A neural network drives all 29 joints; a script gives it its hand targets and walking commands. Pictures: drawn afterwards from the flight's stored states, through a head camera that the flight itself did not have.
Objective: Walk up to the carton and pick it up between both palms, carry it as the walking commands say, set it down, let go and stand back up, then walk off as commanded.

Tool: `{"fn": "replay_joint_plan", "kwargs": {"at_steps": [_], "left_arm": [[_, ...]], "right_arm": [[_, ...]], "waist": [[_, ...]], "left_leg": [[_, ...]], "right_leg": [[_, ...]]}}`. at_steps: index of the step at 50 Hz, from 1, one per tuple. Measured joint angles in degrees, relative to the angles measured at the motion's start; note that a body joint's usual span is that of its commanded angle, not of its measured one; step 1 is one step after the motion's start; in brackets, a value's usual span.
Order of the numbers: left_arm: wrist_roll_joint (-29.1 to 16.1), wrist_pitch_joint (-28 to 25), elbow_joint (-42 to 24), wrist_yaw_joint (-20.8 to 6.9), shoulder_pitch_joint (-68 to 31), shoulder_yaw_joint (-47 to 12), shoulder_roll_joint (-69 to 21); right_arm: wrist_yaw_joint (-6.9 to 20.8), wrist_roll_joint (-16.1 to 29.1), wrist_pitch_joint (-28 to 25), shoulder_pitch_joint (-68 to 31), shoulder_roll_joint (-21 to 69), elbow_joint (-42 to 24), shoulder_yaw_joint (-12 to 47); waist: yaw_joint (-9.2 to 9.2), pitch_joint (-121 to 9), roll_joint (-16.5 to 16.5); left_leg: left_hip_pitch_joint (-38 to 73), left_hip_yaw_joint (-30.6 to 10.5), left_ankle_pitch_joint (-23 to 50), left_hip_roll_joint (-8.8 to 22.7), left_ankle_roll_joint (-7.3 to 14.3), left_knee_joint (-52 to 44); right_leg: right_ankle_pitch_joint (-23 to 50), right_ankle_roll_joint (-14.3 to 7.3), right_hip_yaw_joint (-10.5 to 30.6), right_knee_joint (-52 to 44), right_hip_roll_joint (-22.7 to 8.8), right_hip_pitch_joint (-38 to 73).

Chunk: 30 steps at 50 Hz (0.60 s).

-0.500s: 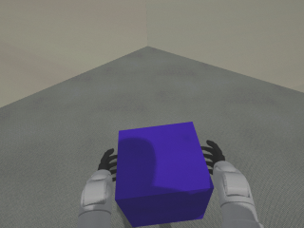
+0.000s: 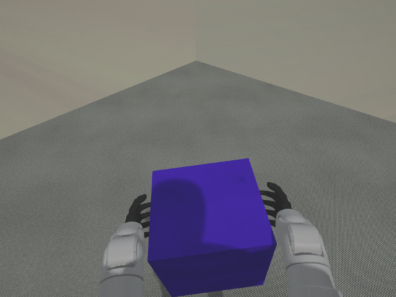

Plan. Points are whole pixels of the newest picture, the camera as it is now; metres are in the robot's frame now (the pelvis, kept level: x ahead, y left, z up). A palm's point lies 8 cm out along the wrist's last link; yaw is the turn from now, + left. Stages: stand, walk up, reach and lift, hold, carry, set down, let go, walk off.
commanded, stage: hold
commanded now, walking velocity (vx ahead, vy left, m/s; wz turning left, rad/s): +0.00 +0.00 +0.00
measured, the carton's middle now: (209, 229) +0.30 +0.01 -0.02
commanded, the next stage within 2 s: carry in 0.36 s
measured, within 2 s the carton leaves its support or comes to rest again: neither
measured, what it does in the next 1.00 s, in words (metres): steps to the right, turning right: right foot, then left foot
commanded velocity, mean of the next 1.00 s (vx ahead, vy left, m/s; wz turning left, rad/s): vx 0.00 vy -0.20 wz -0.68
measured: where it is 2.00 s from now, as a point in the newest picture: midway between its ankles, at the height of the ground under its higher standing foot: outside the picture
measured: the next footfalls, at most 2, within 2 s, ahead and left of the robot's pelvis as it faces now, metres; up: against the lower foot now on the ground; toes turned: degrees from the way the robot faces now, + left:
right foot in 0.70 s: +0.01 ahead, -0.22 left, +0.00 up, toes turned -15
left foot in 0.96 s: +0.02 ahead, -0.06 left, +0.00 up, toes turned -14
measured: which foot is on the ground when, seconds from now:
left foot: down 0.00-0.70, up 0.72-0.94, down 0.96-1.00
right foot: down 0.00-0.40, up 0.42-0.68, down 0.70-0.98, up 1.00-1.00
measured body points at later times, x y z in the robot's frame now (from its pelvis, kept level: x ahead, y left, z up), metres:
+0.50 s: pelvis -0.01 -0.01 -0.01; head -0.05 +0.00 +0.44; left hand +0.29 +0.15 +0.03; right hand +0.28 -0.16 +0.05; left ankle +0.03 +0.13 -0.75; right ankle -0.01 -0.12 -0.72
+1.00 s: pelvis -0.08 -0.14 -0.03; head -0.06 -0.12 +0.42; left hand +0.24 -0.12 +0.03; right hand +0.11 -0.40 +0.05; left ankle -0.02 -0.05 -0.75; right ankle -0.03 -0.21 -0.74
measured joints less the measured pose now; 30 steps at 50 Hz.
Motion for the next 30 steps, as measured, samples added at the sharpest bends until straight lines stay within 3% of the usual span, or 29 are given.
{"fn": "replay_joint_plan", "kwargs": {"at_steps": [18, 21, 25, 30], "left_arm": [[-0.60, 0.64, -0.77, 0.65, 0.96, -1.55, 0.12], [-1.30, 0.83, -1.59, 0.88, 0.31, -1.40, 0.47], [-4.77, 2.27, -4.32, 1.19, -0.09, -1.15, 2.27], [-9.36, 9.28, -10.95, 2.83, -2.22, -3.66, 4.97]], "right_arm": [[0.19, 0.52, 0.40, 1.62, -0.36, -1.38, 0.29], [-0.22, 0.54, 0.41, 1.14, -0.28, -2.25, 0.84], [-2.04, 1.13, 2.53, 0.06, -0.01, -5.17, 3.14], [-5.03, 3.84, 8.90, 1.16, -0.27, -14.67, 5.24]], "waist": [[-0.43, 0.26, -0.08], [0.67, -2.70, -0.61], [2.02, -4.69, 0.68], [3.13, -5.37, 2.24]], "left_leg": [[0.44, 0.80, 0.21, -0.39, 0.54, -0.21], [-5.46, 2.09, -1.40, -0.44, 0.34, 4.38], [-11.29, 4.24, -3.80, 2.79, -1.19, 9.53], [-15.51, 5.29, -3.82, 8.59, -3.85, 10.77]], "right_leg": [[0.19, 0.54, 0.68, -0.03, -0.44, 0.19], [-2.02, 0.58, -0.65, 6.83, -0.68, -7.24], [-12.76, 0.62, -5.76, 24.00, 0.15, -18.78], [-11.28, 0.92, -9.51, 28.25, -1.31, -25.66]]}}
